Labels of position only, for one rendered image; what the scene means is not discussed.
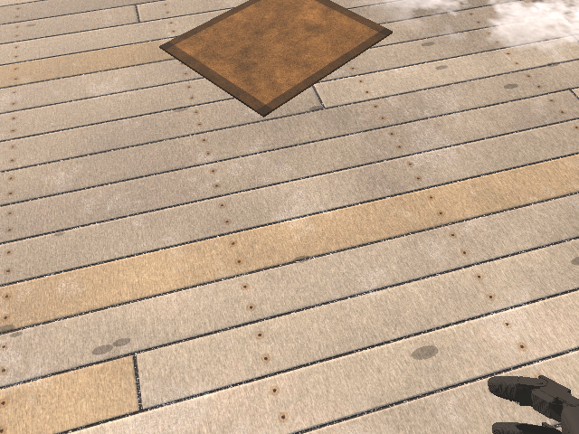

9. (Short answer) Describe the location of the right robot hand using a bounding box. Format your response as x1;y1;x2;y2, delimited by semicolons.
488;375;579;434

